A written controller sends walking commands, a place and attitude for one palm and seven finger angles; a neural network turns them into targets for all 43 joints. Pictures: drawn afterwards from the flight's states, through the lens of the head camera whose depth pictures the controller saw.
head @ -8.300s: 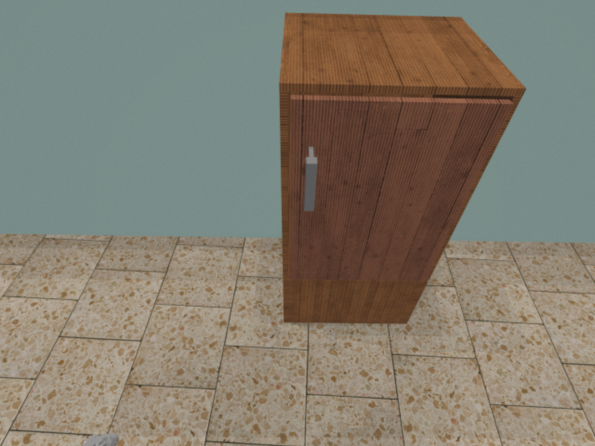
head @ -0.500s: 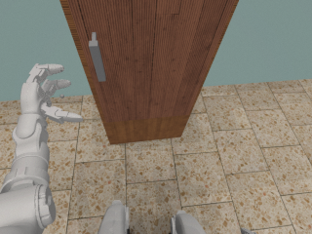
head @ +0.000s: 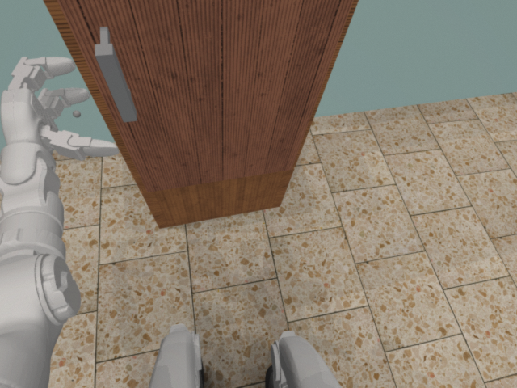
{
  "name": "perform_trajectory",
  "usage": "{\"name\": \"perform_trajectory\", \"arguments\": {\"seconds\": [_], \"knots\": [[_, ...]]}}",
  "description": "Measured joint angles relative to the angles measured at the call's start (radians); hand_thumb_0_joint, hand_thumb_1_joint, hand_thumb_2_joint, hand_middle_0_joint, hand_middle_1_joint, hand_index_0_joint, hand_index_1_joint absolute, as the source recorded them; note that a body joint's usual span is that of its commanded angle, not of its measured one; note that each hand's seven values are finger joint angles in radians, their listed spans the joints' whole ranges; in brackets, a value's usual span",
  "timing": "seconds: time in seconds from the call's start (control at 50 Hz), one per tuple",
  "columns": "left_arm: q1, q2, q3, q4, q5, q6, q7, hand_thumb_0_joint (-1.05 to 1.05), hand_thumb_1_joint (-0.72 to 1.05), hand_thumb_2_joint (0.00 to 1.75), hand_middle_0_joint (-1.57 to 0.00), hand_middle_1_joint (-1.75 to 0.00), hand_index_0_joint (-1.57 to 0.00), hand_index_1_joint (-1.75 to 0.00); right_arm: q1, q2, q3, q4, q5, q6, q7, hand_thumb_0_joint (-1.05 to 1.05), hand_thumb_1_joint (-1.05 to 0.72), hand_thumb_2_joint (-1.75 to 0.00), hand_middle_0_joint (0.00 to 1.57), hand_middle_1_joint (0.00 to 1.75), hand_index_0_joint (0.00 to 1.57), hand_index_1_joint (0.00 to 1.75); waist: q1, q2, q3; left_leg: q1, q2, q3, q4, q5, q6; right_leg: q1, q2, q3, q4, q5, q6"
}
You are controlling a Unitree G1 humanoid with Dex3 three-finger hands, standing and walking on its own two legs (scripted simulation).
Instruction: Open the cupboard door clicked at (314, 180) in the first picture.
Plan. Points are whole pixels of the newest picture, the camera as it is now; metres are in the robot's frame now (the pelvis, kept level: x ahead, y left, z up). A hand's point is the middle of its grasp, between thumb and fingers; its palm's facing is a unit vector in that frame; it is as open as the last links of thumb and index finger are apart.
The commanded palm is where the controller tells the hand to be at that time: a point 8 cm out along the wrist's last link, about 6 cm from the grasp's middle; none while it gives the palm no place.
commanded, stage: move the hooked fingers beside the handle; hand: left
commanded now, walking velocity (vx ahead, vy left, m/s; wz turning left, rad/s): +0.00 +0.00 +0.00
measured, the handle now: (118, 77) +0.57 +0.19 +0.08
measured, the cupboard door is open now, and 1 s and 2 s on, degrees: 0 0 0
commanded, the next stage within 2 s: slide the fingers in behind the handle in 0.84 s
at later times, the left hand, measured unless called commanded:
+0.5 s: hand (72, 113) +0.50 +0.24 +0.08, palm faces +0.17 -0.99 +0.00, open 13.9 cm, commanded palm +0.48 +0.27 +0.07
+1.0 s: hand (76, 115) +0.50 +0.24 +0.07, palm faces +0.16 -0.99 -0.01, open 13.9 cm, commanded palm +0.48 +0.27 +0.07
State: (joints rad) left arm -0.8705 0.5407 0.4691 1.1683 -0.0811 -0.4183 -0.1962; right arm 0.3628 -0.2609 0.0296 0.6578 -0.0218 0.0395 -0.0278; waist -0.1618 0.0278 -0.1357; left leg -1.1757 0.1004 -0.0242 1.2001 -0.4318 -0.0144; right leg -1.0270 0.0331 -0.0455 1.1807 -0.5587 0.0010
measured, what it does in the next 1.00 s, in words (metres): stands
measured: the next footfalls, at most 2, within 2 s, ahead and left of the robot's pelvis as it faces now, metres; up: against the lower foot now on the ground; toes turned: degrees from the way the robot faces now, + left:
none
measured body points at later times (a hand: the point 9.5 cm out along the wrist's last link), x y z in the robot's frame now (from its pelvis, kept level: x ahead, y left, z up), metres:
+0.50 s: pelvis +0.01 +0.01 +0.00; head +0.14 +0.04 +0.43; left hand +0.49 +0.29 +0.08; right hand +0.02 -0.26 -0.11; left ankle +0.06 +0.13 -0.63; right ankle +0.00 -0.13 -0.63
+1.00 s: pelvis +0.00 +0.01 +0.00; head +0.13 +0.04 +0.43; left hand +0.49 +0.29 +0.08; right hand +0.02 -0.26 -0.11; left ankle +0.06 +0.13 -0.63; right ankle +0.00 -0.13 -0.63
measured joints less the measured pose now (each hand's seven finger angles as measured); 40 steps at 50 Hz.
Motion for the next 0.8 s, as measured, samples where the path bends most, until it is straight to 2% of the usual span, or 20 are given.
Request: {"name": "perform_trajectory", "arguments": {"seconds": [0.16,0.36,0.48,0.66,0.8], "knots": [[-0.050,0.041,0.018,0.027,0.022,0.011,0.010,-0.01,-0.49,0.30,-0.30,-1.20,-0.30,-1.20,0.009,0.000,0.006,-0.013,-0.007,0.012,0.007,0.01,-0.91,-0.90,0.20,0.30,0.20,0.30,-0.020,0.004,0.005,-0.034,0.005,-0.001,0.017,-0.006,0.002,-0.033,0.005,0.001,0.011,-0.002,0.001],[0.020,0.007,0.028,-0.030,0.005,0.008,0.007,-0.01,-0.49,0.30,-0.30,-1.20,-0.30,-1.20,0.018,0.008,0.003,-0.012,-0.002,0.030,0.015,0.01,-0.91,-0.90,0.20,0.30,0.20,0.30,-0.003,0.001,0.004,-0.009,0.006,0.009,0.000,-0.009,0.006,-0.010,0.005,0.011,-0.010,0.001,0.007],[0.028,-0.016,-0.001,-0.043,-0.001,-0.011,0.016,-0.01,-0.50,0.30,-0.30,-1.20,-0.30,-1.20,0.006,0.011,-0.003,-0.003,-0.003,0.027,0.016,0.01,-0.91,-0.90,0.20,0.30,0.20,0.30,0.007,-0.001,-0.001,0.006,0.001,0.001,-0.005,-0.009,0.005,0.013,0.002,0.002,-0.022,0.001,0.007],[0.014,-0.013,-0.011,-0.005,0.005,-0.012,0.021,-0.01,-0.50,0.30,-0.30,-1.20,-0.30,-1.20,-0.018,0.004,0.003,-0.024,-0.005,0.024,0.016,0.01,-0.91,-0.90,0.20,0.30,0.20,0.30,0.000,-0.005,-0.005,0.008,-0.003,-0.002,-0.003,-0.007,0.007,0.017,0.000,-0.001,-0.020,0.002,0.008],[0.020,-0.017,-0.021,-0.020,-0.001,-0.026,0.019,-0.01,-0.50,0.30,-0.30,-1.20,-0.30,-1.20,-0.018,0.003,0.000,-0.020,-0.004,0.029,0.018,0.01,-0.91,-0.90,0.20,0.30,0.20,0.30,0.007,-0.003,-0.002,0.001,-0.004,-0.003,0.006,-0.008,0.008,0.010,-0.001,-0.001,-0.010,0.000,0.009]]}}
